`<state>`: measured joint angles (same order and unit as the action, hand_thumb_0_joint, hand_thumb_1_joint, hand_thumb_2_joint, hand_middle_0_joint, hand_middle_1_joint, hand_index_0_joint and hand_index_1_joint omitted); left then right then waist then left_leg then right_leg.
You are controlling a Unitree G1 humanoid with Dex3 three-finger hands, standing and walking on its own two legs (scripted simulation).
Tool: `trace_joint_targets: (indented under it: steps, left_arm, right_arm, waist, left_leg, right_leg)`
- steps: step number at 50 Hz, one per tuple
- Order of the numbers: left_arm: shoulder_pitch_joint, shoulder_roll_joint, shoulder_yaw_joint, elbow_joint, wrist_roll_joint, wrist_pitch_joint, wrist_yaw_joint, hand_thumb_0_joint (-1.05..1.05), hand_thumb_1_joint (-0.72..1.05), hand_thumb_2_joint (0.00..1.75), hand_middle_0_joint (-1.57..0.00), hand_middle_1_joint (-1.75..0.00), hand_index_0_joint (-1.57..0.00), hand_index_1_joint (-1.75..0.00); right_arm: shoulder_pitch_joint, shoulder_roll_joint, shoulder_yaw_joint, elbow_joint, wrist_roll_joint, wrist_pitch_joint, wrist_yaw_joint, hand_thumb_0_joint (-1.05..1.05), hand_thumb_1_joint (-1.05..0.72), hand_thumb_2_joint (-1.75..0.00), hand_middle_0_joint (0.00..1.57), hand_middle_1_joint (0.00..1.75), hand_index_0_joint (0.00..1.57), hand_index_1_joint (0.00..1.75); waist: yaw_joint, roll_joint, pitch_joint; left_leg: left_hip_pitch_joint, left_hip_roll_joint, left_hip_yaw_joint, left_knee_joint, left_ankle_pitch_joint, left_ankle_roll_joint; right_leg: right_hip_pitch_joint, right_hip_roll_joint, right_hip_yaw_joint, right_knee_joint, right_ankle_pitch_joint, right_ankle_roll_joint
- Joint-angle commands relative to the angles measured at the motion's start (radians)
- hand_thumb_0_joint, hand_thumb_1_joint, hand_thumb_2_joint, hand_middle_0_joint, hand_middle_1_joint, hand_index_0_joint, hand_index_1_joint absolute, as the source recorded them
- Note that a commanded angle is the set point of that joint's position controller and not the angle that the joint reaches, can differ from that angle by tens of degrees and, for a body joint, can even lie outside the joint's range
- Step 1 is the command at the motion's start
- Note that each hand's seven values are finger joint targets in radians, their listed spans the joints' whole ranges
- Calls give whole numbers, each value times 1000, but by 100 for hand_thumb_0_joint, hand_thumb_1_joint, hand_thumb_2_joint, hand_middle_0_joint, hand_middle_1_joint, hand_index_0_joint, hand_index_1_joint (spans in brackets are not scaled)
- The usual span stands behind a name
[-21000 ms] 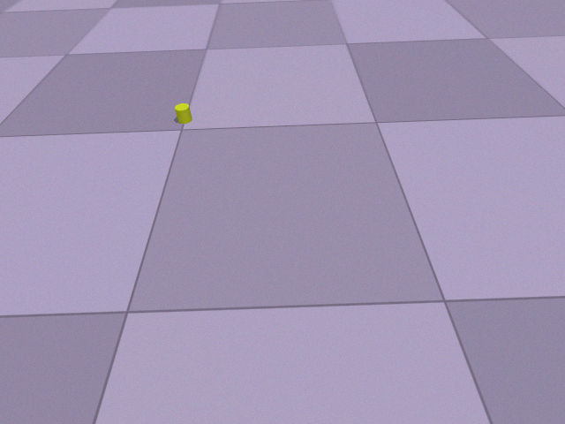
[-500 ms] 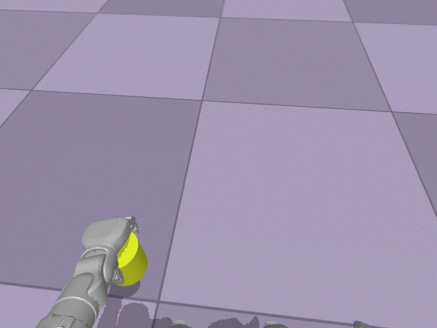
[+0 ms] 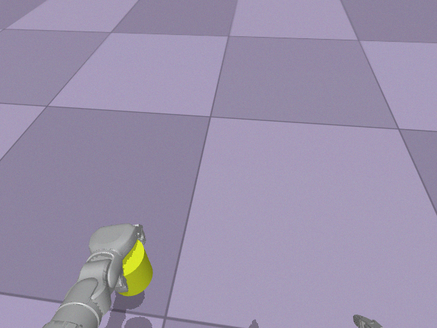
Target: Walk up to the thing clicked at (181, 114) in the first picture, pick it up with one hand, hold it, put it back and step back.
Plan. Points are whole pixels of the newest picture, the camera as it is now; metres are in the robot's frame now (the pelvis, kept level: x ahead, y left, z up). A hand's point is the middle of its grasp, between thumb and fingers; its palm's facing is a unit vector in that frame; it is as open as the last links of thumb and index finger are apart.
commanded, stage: hold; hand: left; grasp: from above
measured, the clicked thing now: (130, 259) +0.31 +0.22 -0.13
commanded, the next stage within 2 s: crouch in 1.58 s
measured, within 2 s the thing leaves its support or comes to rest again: neither
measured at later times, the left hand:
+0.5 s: hand (121, 261) +0.28 +0.22 -0.06, palm faces -0.49 -0.07 -0.87, open 11.0 cm
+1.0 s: hand (119, 263) +0.27 +0.21 -0.04, palm faces -0.48 -0.07 -0.87, open 11.0 cm
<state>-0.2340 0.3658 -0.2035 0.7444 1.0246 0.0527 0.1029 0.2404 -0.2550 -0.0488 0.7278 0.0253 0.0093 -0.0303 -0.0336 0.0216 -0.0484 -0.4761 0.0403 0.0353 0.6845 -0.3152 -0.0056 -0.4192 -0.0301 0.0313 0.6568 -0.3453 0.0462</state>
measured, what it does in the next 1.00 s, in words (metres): stands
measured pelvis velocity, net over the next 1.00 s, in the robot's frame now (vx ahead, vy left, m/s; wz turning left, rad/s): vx -0.01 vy -0.01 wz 0.00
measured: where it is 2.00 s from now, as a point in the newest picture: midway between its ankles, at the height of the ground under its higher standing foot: outside the picture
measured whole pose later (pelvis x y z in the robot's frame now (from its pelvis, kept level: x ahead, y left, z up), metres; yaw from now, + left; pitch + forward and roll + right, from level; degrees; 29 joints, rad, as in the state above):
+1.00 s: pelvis -0.01 -0.01 +0.01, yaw +0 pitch +1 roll +0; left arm -0.22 0.37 -0.23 0.66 1.01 0.04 -0.02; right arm 0.20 -0.26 -0.04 0.69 0.04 0.03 -0.03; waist -0.01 0.05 -0.01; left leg -0.33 0.04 0.04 0.54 -0.23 -0.01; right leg -0.28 -0.03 0.03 0.53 -0.27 0.04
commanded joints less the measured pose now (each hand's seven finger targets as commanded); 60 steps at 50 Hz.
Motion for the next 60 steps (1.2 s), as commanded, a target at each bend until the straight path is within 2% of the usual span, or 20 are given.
trace_joint_targets:
  steps: [1, 2, 5, 7, 9, 11, 14, 21, 26, 34, 35, 37, 39, 41, 43, 46, 48, 49, 52, 60]
  left_arm:
    - [-410, 235, 115, -277, 7, 14, 59, 0, 59, 105, -110, -61, -102, -70]
    - [-413, 226, 108, -273, -1, 16, 54, 0, 59, 104, -109, -63, -102, -70]
    - [-408, 216, 97, -263, -10, 19, 31, 0, 60, 104, -109, -64, -102, -71]
    - [-409, 238, 110, -262, -12, 14, 17, 0, 61, 106, -110, -64, -103, -72]
    - [-393, 207, 89, -270, -16, 13, -3, 0, 62, 107, -111, -65, -104, -72]
    - [-387, 234, 109, -270, -15, 8, -14, 0, 65, 105, -113, -66, -106, -72]
    - [-396, 236, 111, -294, -16, 0, -28, 0, 67, 109, -115, -67, -108, -74]
    - [-405, 265, 141, -331, 1, -12, -13, 0, 68, 110, -116, -68, -109, -75]
    - [-404, 247, 128, -348, 6, -1, 1, 0, 67, 108, -113, -69, -107, -75]
    - [-405, 223, 101, -351, -10, 8, -22, 0, 65, 110, -113, -66, -106, -74]
    - [-404, 224, 102, -350, -13, 9, -27, 0, 65, 109, -113, -67, -106, -74]
    - [-396, 247, 117, -354, -18, 6, -38, 0, 65, 109, -114, -66, -107, -74]
    - [-389, 223, 98, -343, -18, 5, -51, 0, 67, 107, -115, -65, -108, -72]
    - [-413, 246, 111, -357, -17, -1, -59, 0, 65, 108, -115, -65, -107, -73]
    - [-402, 240, 108, -359, -14, -3, -63, 0, 63, 106, -112, -65, -105, -72]
    - [-443, 250, 116, -383, -15, -6, -61, 0, 63, 106, -112, -65, -106, -72]
    - [-398, 256, 131, -344, -12, -4, -61, 0, 64, 106, -113, -65, -106, -72]
    - [-425, 241, 117, -348, -12, -6, -60, 0, 66, 105, -112, -67, -106, -73]
    - [-408, 242, 116, -364, -7, -7, -62, 0, 65, 107, -113, -66, -107, -74]
    - [-430, 242, 112, -368, -11, -9, -53, 0, 66, 110, -115, -68, -108, -76]
  right_arm:
    - [-13, -157, -52, -109, -2, -34, -5, 0, -90, -90, 20, 30, 20, 30]
    - [-10, -160, -52, -114, -3, -33, -4, 0, -90, -90, 20, 30, 20, 30]
    - [-18, -157, -50, -122, -1, -33, -1, 0, -90, -90, 20, 30, 20, 30]
    - [-28, -159, -49, -130, 1, -32, -2, 0, -90, -90, 20, 30, 20, 30]
    - [-37, -152, -46, -139, 2, -30, 0, 0, -90, -90, 20, 30, 20, 30]
    - [-37, -157, -49, -141, 1, -28, -1, 0, -90, -90, 20, 30, 20, 30]
    - [-44, -153, -46, -151, 5, -23, -2, 0, -90, -90, 20, 30, 20, 30]
    - [-51, -156, -47, -155, 4, -16, -1, 0, -90, -90, 20, 30, 20, 30]
    - [-65, -150, -43, -155, 4, -17, 0, 0, -90, -90, 20, 30, 20, 30]
    - [-88, -146, -39, -163, 7, -18, -1, 0, -90, -90, 20, 30, 20, 30]
    - [-87, -149, -40, -162, 7, -17, -2, 0, -90, -90, 20, 30, 20, 30]
    - [-104, -147, -37, -172, 8, -17, -4, 0, -90, -90, 20, 30, 20, 30]
    - [-103, -147, -34, -172, 9, -16, -3, 0, -90, -90, 20, 30, 20, 30]
    - [-110, -152, -35, -175, 11, -15, -5, 0, -90, -90, 20, 30, 20, 30]
    - [-115, -145, -31, -179, 12, -14, -6, 0, -90, -90, 20, 30, 20, 30]
    - [-120, -145, -29, -180, 11, -16, -7, 0, -90, -90, 20, 30, 20, 30]
    - [-118, -145, -29, -177, 12, -14, -7, 0, -90, -90, 20, 30, 20, 30]
    - [-111, -144, -27, -174, 10, -15, -6, 0, -90, -90, 20, 30, 20, 30]
    - [-124, -141, -28, -178, 12, -16, -8, 0, -90, -90, 20, 30, 20, 30]
    - [-120, -143, -28, -174, 12, -9, -7, 0, -90, -90, 20, 30, 20, 30]
  waist:
    - [-4, 73, -325]
    - [-12, 72, -320]
    - [0, 64, -296]
    - [5, 44, -290]
    - [0, 43, -286]
    - [8, 35, -289]
    - [10, 34, -287]
    - [15, 62, -294]
    - [11, 53, -279]
    - [14, 26, -274]
    - [9, 32, -275]
    - [26, 36, -251]
    - [11, 15, -244]
    - [20, 56, -240]
    - [23, 31, -239]
    - [22, 45, -241]
    - [31, 40, -223]
    - [16, 32, -235]
    - [26, 41, -247]
    - [18, 28, -252]
  left_leg:
    - [310, -34, -9, -83, 334, -11]
    - [317, -30, -13, -88, 338, -14]
    - [304, -30, -11, -103, 328, -11]
    - [296, -34, -10, -109, 314, -7]
    - [298, -36, -3, -111, 319, -4]
    - [297, -37, -4, -116, 323, -3]
    - [304, -40, 1, -122, 337, 1]
    - [334, -34, -3, -139, 339, -4]
    - [335, -37, 3, -151, 303, 0]
    - [342, -39, 4, -166, 287, 6]
    - [343, -40, 4, -168, 284, 6]
    - [334, -42, 3, -181, 257, 5]
    - [340, -40, 3, -187, 237, 8]
    - [358, -36, -2, -198, 228, 1]
    - [351, -38, -1, -197, 237, 5]
    - [357, -38, -2, -201, 234, 3]
    - [349, -38, 1, -208, 234, 4]
    - [351, -39, 2, -204, 232, 5]
    - [364, -44, 7, -202, 250, 7]
    - [379, -42, 3, -210, 256, 6]
  right_leg:
    - [24, 60, -46, -92, 300, -46]
    - [28, 61, -50, -96, 300, -46]
    - [46, 60, -49, -112, 294, -47]
    - [66, 59, -47, -122, 288, -44]
    - [67, 58, -41, -129, 298, -43]
    - [89, 59, -43, -132, 300, -41]
    - [95, 57, -38, -137, 320, -41]
    - [97, 60, -42, -145, 307, -47]
    - [98, 56, -37, -161, 286, -46]
    - [117, 50, -38, -185, 277, -41]
    - [118, 51, -38, -187, 275, -41]
    - [123, 49, -38, -198, 246, -43]
    - [120, 50, -37, -203, 231, -42]
    - [108, 51, -40, -205, 215, -47]
    - [120, 51, -40, -210, 221, -44]
    - [118, 52, -40, -211, 218, -46]
    - [120, 53, -41, -212, 218, -48]
    - [122, 52, -37, -212, 221, -45]
    - [127, 47, -34, -215, 237, -44]
    - [131, 48, -37, -221, 243, -45]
